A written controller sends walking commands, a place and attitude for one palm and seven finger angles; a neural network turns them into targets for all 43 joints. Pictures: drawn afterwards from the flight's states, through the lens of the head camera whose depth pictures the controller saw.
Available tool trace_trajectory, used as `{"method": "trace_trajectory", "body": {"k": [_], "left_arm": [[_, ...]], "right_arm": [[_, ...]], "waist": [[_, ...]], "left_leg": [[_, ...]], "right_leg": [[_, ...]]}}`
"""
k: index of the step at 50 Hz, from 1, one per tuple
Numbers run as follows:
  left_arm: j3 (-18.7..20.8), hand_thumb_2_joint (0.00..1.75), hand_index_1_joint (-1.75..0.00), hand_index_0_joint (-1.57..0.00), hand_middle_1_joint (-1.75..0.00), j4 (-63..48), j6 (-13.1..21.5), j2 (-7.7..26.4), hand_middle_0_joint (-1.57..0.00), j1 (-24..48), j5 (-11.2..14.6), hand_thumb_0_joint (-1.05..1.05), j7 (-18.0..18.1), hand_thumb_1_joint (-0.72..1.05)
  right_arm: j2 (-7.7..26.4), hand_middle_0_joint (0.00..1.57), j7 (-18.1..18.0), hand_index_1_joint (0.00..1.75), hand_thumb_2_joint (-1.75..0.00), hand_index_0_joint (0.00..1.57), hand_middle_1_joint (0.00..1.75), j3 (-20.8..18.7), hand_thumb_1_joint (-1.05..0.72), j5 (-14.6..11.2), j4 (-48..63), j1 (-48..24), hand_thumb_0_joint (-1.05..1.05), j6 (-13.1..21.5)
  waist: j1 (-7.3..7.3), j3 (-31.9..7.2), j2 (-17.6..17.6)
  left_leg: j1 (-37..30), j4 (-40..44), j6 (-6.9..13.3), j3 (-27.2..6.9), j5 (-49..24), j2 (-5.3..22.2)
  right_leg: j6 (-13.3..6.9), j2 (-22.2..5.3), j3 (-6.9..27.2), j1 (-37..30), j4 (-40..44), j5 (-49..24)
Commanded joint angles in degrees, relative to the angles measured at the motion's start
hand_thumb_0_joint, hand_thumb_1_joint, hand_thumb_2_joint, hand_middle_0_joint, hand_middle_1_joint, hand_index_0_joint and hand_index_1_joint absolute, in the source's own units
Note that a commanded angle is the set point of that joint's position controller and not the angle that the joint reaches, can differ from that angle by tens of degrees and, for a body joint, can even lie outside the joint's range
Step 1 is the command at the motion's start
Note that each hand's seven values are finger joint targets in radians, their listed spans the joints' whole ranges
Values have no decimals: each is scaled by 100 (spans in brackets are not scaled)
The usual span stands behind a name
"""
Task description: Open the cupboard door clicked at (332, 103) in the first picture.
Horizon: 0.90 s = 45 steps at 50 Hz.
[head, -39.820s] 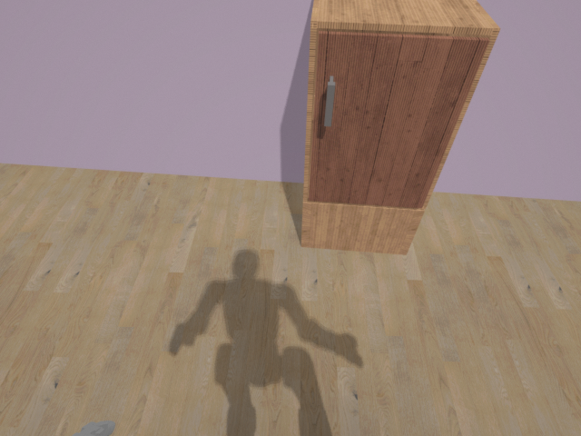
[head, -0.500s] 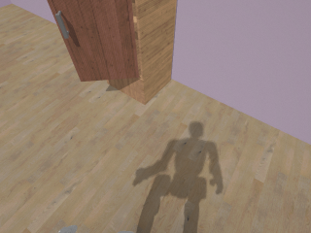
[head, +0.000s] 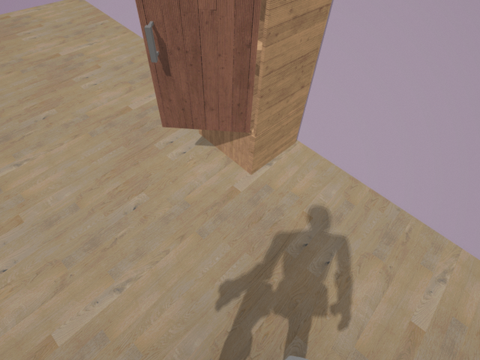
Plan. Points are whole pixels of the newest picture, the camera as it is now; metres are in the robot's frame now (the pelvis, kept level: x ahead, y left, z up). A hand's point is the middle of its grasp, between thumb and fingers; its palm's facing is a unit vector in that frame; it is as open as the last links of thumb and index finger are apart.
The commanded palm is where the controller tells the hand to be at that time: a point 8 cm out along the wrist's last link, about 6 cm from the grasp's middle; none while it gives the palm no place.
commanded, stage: take the last steps up to it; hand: left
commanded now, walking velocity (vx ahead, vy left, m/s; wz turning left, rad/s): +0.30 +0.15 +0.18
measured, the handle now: (152, 41) +1.10 +0.38 -0.03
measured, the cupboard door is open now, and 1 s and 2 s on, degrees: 43 43 43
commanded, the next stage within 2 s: come to a stop and stand still in 1.22 s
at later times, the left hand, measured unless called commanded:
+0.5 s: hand out of the picture +0.07 +0.23 -0.19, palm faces +0.19 -0.97 -0.15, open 7.4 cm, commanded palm none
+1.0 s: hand (133, 241) +0.38 +0.27 -0.16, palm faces +0.14 -0.97 -0.20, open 7.2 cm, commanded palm none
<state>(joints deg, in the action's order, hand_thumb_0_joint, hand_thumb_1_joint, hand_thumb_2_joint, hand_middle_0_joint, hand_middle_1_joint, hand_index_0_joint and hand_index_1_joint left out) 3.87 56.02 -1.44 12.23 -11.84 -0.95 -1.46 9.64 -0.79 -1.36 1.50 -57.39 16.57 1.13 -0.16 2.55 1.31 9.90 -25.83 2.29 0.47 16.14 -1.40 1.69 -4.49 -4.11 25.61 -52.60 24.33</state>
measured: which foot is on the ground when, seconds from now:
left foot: down 0.00-0.10, up 0.12-0.44, down 0.46-0.80, up 0.82-1.00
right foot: up 0.00-0.08, down 0.10-0.46, up 0.48-0.78, down 0.80-1.00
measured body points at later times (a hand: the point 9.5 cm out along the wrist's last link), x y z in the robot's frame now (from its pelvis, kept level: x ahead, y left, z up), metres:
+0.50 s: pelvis +0.15 +0.06 -0.02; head +0.17 +0.08 +0.43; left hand +0.06 +0.28 -0.18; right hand +0.28 -0.18 -0.14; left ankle +0.19 +0.18 -0.74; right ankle +0.07 -0.12 -0.71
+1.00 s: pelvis +0.33 +0.08 +0.00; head +0.35 +0.08 +0.45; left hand +0.37 +0.32 -0.14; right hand +0.36 -0.15 -0.15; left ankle +0.34 +0.22 -0.69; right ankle +0.34 -0.01 -0.74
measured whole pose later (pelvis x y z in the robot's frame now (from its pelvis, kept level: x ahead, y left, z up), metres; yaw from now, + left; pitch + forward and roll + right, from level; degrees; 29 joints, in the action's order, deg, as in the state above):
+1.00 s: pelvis +0.33 +0.08 +0.00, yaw +4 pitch +0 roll +1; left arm 3.8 57.1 4.1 9.6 -14.5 -0.8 0.4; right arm 10.2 1.0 -3.1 1.4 -61.0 16.1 0.1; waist 0.6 1.3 0.4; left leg 26.1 -52.0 -1.8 4.0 16.9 4.8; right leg -2.2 -2.1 -8.4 10.3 -23.5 13.2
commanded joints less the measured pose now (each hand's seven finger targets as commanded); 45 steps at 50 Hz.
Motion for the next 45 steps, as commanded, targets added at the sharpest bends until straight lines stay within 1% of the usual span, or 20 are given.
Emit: {"method": "trace_trajectory", "body": {"k": [1,3,4,5,6,7,9,12,19,21,22,23,24,26,30,34,38,40,41,45], "left_arm": [[36,90,-30,-20,-30,-521,213,268,-20,249,-18,0,-23,90],[135,90,-30,-20,-30,-277,251,421,-20,-448,-32,0,4,90],[230,90,-30,-20,-30,-134,317,795,-20,-1015,-75,0,56,90],[353,90,-30,-20,-30,-40,338,1386,-20,-1520,-79,0,118,90],[324,90,-30,-20,-30,-80,320,1383,-20,-1504,-3,0,159,90],[274,90,-30,-20,-30,-168,338,1210,-20,-1108,-26,0,204,90],[167,90,-30,-20,-30,-246,397,744,-20,-543,-35,0,227,90],[143,90,-30,-20,-30,-150,537,679,-20,-555,-44,0,189,90],[196,90,-30,-20,-30,226,527,900,-20,-868,-84,0,151,90],[172,90,-30,-20,-30,180,454,737,-20,-761,-64,0,117,90],[109,90,-30,-20,-30,74,421,375,-20,-895,-20,0,76,90],[14,90,-30,-20,-30,-218,430,191,-20,-520,-18,0,82,90],[-22,90,-30,-20,-30,-408,458,157,-20,-134,-26,0,99,90],[0,90,-30,-20,-30,-305,414,168,-20,34,-18,0,87,90],[-32,90,-30,-20,-30,-129,297,-5,-20,-287,-30,0,1,90],[-28,90,-30,-20,-30,-239,282,23,-20,-96,-44,0,-10,90],[109,90,-30,-20,-30,-61,313,357,-20,-782,-72,0,16,90],[296,90,-30,-20,-30,154,409,1312,-20,-1796,-46,0,96,90],[255,90,-30,-20,-30,90,430,1182,-20,-1609,4,0,161,90],[74,90,-30,-20,-30,-166,545,440,-20,-657,-7,0,219,90]], "right_arm": [[1070,20,-29,30,-90,20,30,-257,-90,-2,141,66,0,62],[1009,20,-5,30,-90,20,30,-260,-90,-38,171,-110,0,25],[782,20,43,30,-90,20,30,-236,-90,-88,233,-166,0,39],[534,20,81,30,-90,20,30,-213,-90,-91,450,-244,0,32],[857,20,112,30,-90,20,30,-258,-90,6,559,-482,0,-9],[763,20,137,30,-90,20,30,-315,-90,6,551,-702,0,-43],[619,20,213,30,-90,20,30,-327,-90,24,418,-601,0,-135],[326,20,315,30,-90,20,30,-276,-90,5,312,-417,0,-170],[254,20,380,30,-90,20,30,-227,-90,-31,531,-624,0,38],[694,20,278,30,-90,20,30,-303,-90,0,265,336,0,120],[1339,20,184,30,-90,20,30,-463,-90,71,86,1102,0,173],[1652,20,58,30,-90,20,30,-514,-90,54,-12,1732,0,138],[1693,20,30,30,-90,20,30,-492,-90,60,3,1583,0,114],[1112,20,-31,30,-90,20,30,-340,-90,24,175,680,0,166],[847,20,-48,30,-90,20,30,-234,-90,32,135,190,0,276],[827,20,9,30,-90,20,30,-257,-90,28,9,184,0,235],[774,20,45,30,-90,20,30,-222,-90,-9,-52,-9,0,168],[445,20,130,30,-90,20,30,-177,-90,-58,195,25,0,157],[751,20,110,30,-90,20,30,-243,-90,-17,204,-154,0,123],[390,20,173,30,-90,20,30,-217,-90,25,10,-229,0,54]], "waist": [[-52,-41,-789],[-410,-18,-386],[-675,-130,522],[-872,-148,2080],[-796,37,1422],[-573,445,1141],[-223,531,1007],[-84,247,855],[-138,60,781],[323,-321,-98],[616,-816,-1631],[833,-940,-1949],[791,-586,-1100],[452,-211,-1538],[12,-153,-728],[-37,78,-638],[-494,67,27],[-824,-301,2064],[-718,-95,1553],[-148,124,514]], "left_leg": [[411,933,789,-1070,-179,1224],[1425,159,474,-765,595,839],[2441,-972,145,-195,1178,252],[3263,-2627,-150,313,2036,-138],[3218,-3627,-172,-223,1768,252],[3203,-4124,-204,-351,1224,481],[2869,-4119,-301,-331,425,770],[2301,-3122,-461,145,-207,745],[936,-629,-365,706,-312,341],[-778,2,-252,736,-149,271],[-1840,285,206,-929,155,1515],[-2007,996,772,-2134,302,2324],[-1436,1039,1098,-2455,649,2644],[-591,1253,975,-1781,675,2276],[44,1351,756,-489,-561,1841],[336,1394,779,-207,-274,1676],[1205,153,335,239,508,1087],[2763,-3016,-156,813,2043,67],[2916,-3836,-176,129,1690,401],[2459,-3447,-362,-26,133,880]], "right_leg": [[59,157,-233,-788,1320,-355],[30,177,-216,-2297,2239,-745],[-215,-651,811,-3365,3020,87],[-841,-2347,2982,-3625,4139,1001],[-1213,-2665,3492,-2825,4610,1817],[-1204,-2484,3385,-1993,4637,2156],[-917,-2094,2099,-1259,4604,1250],[-654,-1569,704,-1262,4512,-296],[-588,-1437,156,-1448,3785,-1082],[-349,-982,-296,-679,2439,-1016],[-77,-280,-819,405,673,-85],[-39,162,-553,1208,-883,1159],[-214,-48,-104,1579,-1728,1058],[-226,-403,253,1719,-2097,162],[-155,-436,69,612,-504,-338],[-130,-155,-216,-288,947,-649],[-222,19,-130,-2189,2180,-976],[-1196,-2170,3138,-3378,4124,223],[-1447,-2310,3546,-2833,4430,932],[-1118,-1594,1472,-1639,4382,-800]]}}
